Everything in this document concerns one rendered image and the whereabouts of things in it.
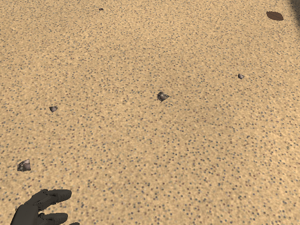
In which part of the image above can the left robot hand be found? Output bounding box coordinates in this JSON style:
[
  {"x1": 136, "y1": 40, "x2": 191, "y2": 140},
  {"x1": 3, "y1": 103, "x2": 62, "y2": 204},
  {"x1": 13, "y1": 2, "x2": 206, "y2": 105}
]
[{"x1": 10, "y1": 188, "x2": 80, "y2": 225}]

